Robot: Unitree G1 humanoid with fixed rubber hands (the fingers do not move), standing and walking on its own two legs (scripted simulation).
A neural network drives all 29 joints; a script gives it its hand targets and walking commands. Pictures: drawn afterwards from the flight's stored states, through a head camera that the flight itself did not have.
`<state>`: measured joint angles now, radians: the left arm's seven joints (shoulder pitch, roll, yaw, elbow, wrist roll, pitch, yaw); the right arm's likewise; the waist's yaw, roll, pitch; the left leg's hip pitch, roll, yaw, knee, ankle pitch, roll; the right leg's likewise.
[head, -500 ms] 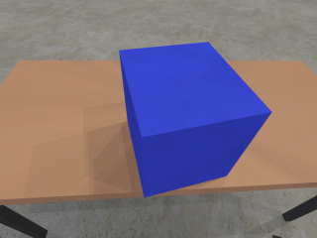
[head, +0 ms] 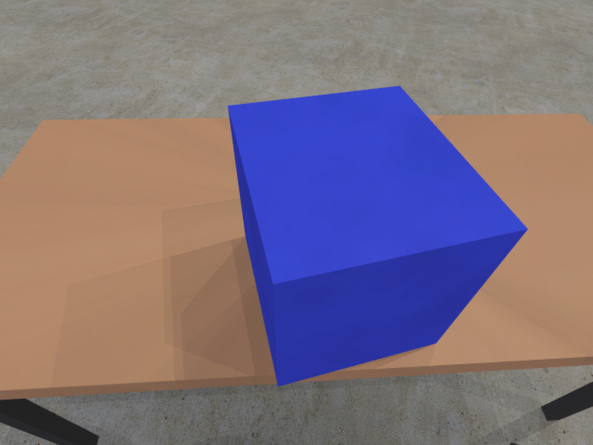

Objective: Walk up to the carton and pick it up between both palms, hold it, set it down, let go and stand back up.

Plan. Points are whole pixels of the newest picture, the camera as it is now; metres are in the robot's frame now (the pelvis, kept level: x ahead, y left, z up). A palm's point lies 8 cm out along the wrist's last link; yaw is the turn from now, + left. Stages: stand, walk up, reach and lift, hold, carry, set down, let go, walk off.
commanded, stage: walk up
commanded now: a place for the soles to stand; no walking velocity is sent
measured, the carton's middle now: (339, 233) +0.40 -0.07 +0.06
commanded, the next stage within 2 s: reach and lift in 1.02 s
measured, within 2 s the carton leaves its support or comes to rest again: neither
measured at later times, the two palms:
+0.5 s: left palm out of the picture +0.12 +0.30 -0.08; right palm out of the picture +0.10 -0.34 -0.09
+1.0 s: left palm out of the picture +0.12 +0.29 -0.08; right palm out of the picture +0.09 -0.34 -0.10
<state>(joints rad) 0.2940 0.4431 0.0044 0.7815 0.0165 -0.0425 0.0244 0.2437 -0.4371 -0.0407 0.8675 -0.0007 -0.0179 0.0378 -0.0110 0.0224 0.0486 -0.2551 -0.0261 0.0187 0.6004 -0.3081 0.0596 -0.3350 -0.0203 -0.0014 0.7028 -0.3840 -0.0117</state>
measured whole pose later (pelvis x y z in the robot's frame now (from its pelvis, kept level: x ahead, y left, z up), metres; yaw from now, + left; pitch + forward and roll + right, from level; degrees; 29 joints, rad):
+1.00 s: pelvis +0.02 -0.02 +0.00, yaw +0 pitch +0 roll +0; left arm 0.26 0.42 0.00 0.78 0.02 -0.04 0.02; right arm 0.24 -0.44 -0.03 0.91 0.00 -0.03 0.03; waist -0.01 0.01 0.00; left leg -0.23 -0.03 0.01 0.58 -0.34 0.04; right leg -0.30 -0.02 0.00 0.59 -0.28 0.01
